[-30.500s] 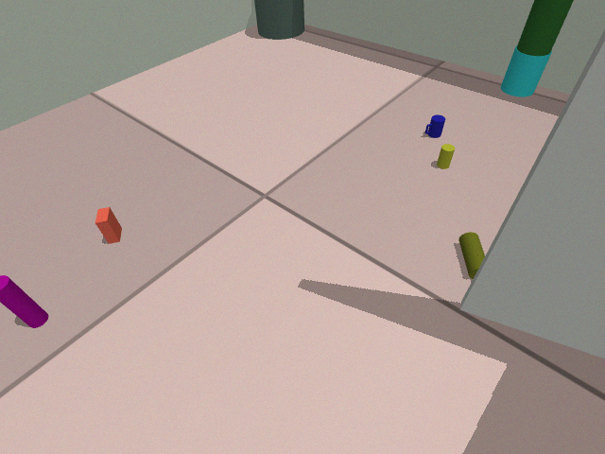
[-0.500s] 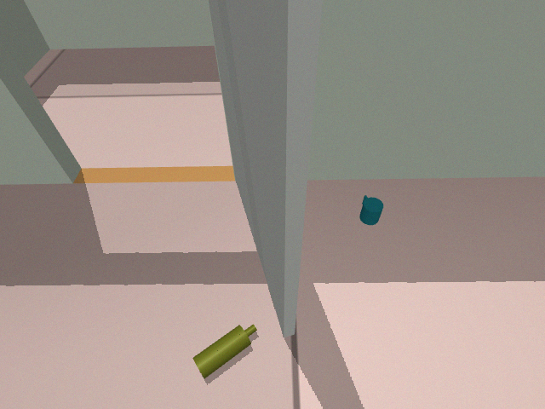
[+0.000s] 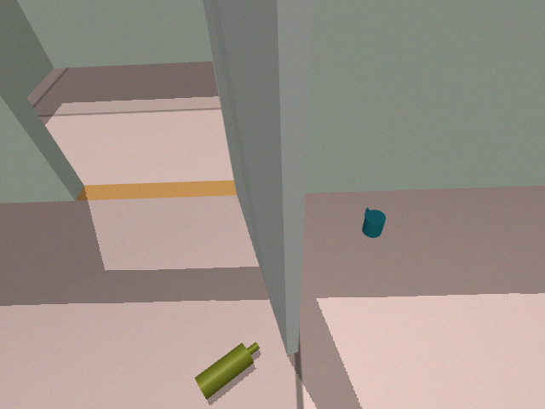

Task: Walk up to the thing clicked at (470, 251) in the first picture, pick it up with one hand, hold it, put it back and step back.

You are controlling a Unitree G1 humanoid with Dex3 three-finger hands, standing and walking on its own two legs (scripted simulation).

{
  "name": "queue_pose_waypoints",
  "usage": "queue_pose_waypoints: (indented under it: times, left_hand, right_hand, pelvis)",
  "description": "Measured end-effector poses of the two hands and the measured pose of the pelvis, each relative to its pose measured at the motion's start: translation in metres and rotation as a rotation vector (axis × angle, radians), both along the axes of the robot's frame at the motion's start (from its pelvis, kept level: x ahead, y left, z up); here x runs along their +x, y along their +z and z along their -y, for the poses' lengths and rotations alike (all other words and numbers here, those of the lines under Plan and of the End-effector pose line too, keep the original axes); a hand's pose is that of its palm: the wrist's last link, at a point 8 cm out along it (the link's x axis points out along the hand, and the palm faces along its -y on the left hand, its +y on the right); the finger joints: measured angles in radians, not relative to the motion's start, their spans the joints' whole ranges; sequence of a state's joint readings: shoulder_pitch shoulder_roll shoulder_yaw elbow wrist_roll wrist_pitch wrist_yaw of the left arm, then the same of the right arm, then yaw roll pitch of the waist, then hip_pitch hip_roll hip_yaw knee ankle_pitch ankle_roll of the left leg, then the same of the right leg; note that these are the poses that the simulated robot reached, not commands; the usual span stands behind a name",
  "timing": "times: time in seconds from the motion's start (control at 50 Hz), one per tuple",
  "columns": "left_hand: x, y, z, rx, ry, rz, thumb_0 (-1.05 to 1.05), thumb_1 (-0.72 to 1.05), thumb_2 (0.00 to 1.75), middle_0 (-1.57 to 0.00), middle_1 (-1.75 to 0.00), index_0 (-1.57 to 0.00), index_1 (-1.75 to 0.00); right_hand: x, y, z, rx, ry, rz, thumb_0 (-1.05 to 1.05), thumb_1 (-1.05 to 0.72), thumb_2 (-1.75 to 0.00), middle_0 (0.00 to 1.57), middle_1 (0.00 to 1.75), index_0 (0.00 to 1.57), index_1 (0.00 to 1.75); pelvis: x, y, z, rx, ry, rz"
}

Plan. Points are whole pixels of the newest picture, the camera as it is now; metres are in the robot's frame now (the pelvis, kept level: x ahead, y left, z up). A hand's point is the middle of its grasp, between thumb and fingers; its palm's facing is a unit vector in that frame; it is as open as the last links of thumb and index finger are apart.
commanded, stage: stand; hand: left
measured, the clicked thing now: (230, 366) +0.41 +0.21 -0.74
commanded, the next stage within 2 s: rise first in 1.84 s
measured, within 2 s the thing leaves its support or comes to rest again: neither
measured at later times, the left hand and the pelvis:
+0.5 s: hand out of the picture +0.09 +0.25 -0.15, palm faces -0.02 -0.94 -0.35, open 7.4 cm; pelvis +0.01 +0.00 +0.00, yaw -1 degrees
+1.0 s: hand out of the picture +0.08 +0.26 -0.15, palm faces -0.02 -0.94 -0.35, open 7.4 cm; pelvis +0.00 +0.00 +0.00, yaw -1 degrees
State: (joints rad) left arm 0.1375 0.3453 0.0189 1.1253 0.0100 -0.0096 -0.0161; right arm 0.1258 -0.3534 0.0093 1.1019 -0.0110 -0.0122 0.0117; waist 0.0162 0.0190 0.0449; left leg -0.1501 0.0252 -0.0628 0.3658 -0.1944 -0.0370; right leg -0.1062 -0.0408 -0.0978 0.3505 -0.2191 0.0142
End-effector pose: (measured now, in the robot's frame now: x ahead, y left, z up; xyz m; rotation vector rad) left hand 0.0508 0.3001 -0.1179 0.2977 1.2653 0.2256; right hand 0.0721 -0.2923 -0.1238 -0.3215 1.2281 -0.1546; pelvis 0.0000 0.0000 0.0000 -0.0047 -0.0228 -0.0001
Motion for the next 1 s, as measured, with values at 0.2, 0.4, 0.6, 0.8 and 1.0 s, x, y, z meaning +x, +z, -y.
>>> queue_pose_waypoints:
  times: [0.2, 0.4, 0.6, 0.8, 1.0]
  left_hand:
    - [0.025, 0.003, 0.001, 0.007, -0.019, 0.041, 0.01, 0.91, 0.9, -0.21, -0.3, -0.2, -0.3]
    - [0.033, 0.003, 0.002, 0.004, -0.034, 0.05, 0.01, 0.91, 0.9, -0.21, -0.3, -0.2, -0.3]
    - [0.026, 0.002, 0.002, 0.005, -0.033, 0.023, 0.01, 0.91, 0.9, -0.21, -0.3, -0.2, -0.3]
    - [0.021, 0.002, 0.001, 0.008, -0.034, 0.017, 0.01, 0.91, 0.9, -0.21, -0.3, -0.2, -0.3]
    - [0.019, 0.002, 0.001, 0.005, -0.037, 0.024, 0.01, 0.91, 0.9, -0.21, -0.3, -0.2, -0.3]
  right_hand:
    - [0.016, 0.005, 0.004, -0.015, -0.004, 0.029, 0.01, -0.91, -0.9, 0.21, 0.3, 0.2, 0.3]
    - [0.013, 0.006, 0.006, -0.023, -0.015, 0.024, 0.01, -0.91, -0.9, 0.21, 0.3, 0.2, 0.3]
    - [0.003, 0.004, 0.005, -0.017, -0.026, -0.005, 0.01, -0.91, -0.9, 0.21, 0.3, 0.2, 0.3]
    - [-0.002, 0.003, 0.004, -0.012, -0.027, -0.008, 0.01, -0.91, -0.9, 0.21, 0.3, 0.2, 0.3]
    - [-0.005, 0.005, 0.005, -0.016, -0.029, -0.003, 0.01, -0.91, -0.9, 0.21, 0.3, 0.2, 0.3]
  pelvis:
    - [0.008, 0.001, 0.001, 0.001, -0.008, 0.004]
    - [0.009, 0.001, 0.001, 0.002, -0.012, 0.005]
    - [0.008, 0.001, 0.0, 0.003, -0.016, 0.004]
    - [0.006, 0.002, 0.0, 0.003, -0.018, 0.007]
    - [0.003, 0.002, 0.0, 0.003, -0.018, 0.01]
